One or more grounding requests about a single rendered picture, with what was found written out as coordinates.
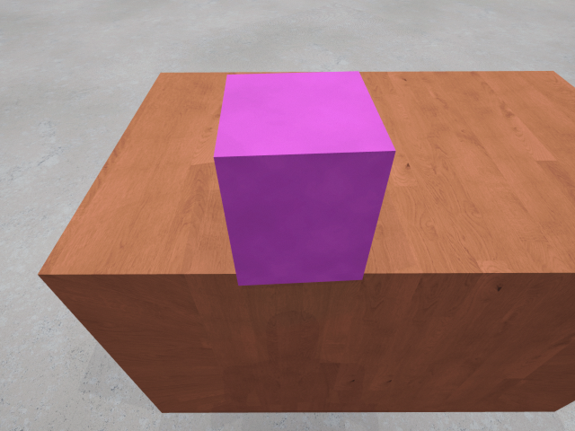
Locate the pedestal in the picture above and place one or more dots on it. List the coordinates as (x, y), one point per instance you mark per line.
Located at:
(467, 303)

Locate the carton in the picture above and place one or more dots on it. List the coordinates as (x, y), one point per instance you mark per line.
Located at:
(302, 161)

